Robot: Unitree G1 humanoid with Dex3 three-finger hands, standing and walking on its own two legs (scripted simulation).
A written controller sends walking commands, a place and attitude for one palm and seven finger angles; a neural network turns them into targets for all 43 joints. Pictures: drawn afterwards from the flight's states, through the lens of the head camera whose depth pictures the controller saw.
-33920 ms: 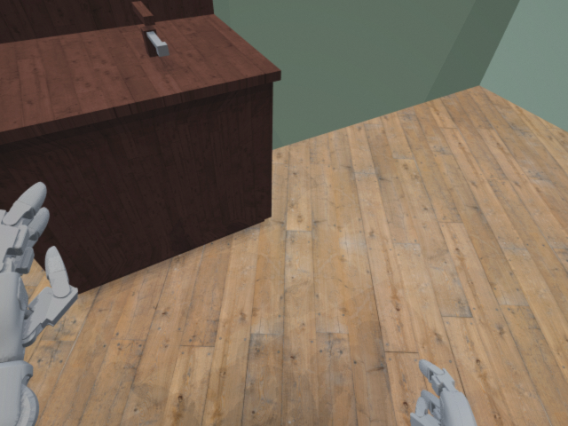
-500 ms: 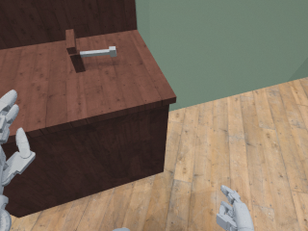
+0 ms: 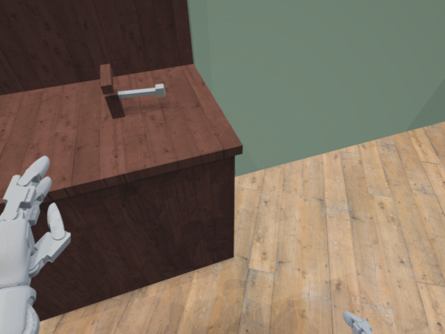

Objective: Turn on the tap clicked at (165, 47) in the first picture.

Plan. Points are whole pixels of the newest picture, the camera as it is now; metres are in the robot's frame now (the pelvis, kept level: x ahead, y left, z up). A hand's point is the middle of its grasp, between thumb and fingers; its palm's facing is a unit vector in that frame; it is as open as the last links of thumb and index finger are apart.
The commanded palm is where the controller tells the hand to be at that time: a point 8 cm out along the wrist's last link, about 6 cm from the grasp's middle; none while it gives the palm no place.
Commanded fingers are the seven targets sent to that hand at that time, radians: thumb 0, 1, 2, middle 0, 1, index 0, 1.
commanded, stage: stop stepping back and stand still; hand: left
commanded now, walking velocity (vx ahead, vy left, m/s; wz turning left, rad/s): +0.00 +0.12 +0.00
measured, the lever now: (160, 90) +0.74 +0.23 +0.08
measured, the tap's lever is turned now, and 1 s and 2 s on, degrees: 81 81 81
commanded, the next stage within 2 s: stand and check the lever's angle in 0.10 s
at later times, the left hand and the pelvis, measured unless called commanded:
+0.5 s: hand (52, 208) +0.25 +0.27 +0.16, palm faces +0.37 -0.85 -0.37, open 7.4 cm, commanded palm +0.19 +0.31 +0.18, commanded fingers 0.00 0.90 0.90 -0.20 -0.30 -0.20 -0.30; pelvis +0.03 +0.03 +0.00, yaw -1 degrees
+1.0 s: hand (49, 208) +0.25 +0.27 +0.17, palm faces +0.37 -0.85 -0.36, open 7.4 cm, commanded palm +0.20 +0.31 +0.18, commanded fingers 0.00 0.90 0.90 -0.20 -0.30 -0.20 -0.30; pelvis +0.03 +0.03 +0.01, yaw -2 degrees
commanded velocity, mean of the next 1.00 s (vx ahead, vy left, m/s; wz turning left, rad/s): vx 0.00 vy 0.01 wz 0.00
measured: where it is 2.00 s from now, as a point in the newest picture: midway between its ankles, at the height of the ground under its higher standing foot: outside the picture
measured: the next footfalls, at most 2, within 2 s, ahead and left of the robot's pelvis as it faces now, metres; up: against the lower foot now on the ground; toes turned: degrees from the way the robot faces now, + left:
left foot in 0.16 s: +0.09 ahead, +0.15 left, +0.00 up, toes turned +0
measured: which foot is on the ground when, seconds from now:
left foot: up 0.00-0.14, down 0.16-1.00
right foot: down 0.00-1.00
